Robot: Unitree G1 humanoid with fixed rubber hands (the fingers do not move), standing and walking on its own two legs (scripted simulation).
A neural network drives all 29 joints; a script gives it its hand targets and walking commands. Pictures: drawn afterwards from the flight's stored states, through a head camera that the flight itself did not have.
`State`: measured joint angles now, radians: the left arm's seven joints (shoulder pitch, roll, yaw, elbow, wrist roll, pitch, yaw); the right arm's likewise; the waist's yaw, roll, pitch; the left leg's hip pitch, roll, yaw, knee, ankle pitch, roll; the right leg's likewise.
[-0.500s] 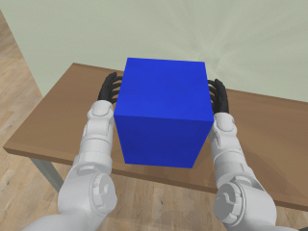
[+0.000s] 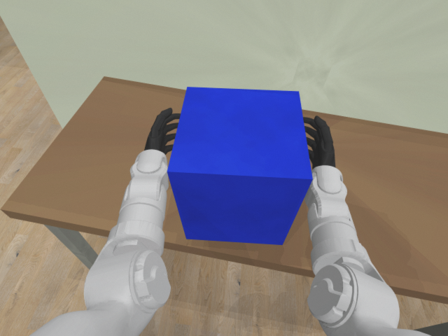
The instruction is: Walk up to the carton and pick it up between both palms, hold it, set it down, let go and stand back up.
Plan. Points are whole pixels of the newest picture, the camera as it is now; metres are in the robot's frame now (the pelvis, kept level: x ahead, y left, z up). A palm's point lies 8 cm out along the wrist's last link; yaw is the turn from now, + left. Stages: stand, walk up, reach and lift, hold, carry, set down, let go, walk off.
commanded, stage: set down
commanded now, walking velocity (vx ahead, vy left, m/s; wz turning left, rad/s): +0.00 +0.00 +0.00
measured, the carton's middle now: (238, 171) +0.42 +0.01 +0.03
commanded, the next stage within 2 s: none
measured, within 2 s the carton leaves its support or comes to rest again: rests again in 1.42 s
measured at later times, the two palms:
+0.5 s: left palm (159, 157) +0.41 +0.17 +0.06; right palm (317, 169) +0.41 -0.13 +0.08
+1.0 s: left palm (160, 162) +0.41 +0.17 +0.05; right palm (318, 174) +0.40 -0.14 +0.07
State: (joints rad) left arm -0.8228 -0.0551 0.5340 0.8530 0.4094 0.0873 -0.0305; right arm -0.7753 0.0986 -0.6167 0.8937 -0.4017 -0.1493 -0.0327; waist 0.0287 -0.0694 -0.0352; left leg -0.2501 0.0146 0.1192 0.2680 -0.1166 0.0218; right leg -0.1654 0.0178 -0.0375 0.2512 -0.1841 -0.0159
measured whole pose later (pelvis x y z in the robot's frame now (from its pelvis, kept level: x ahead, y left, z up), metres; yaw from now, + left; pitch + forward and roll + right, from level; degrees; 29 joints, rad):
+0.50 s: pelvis +0.00 +0.00 +0.00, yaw +0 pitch +9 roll +0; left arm -0.85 -0.03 0.59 0.96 0.43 -0.01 -0.04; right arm -0.78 0.13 -0.68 0.87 -0.49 -0.17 -0.03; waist 0.03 -0.06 -0.04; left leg -0.32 0.01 0.12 0.27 -0.10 0.03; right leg -0.25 0.01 -0.04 0.27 -0.18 -0.01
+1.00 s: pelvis -0.01 +0.00 +0.00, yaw +0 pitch +10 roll +0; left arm -0.86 -0.05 0.62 0.99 0.48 -0.05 -0.03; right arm -0.78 0.14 -0.76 0.88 -0.55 -0.20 0.00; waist 0.02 -0.07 -0.06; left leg -0.37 0.01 0.12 0.27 -0.09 0.03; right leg -0.29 0.01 -0.04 0.27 -0.17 -0.01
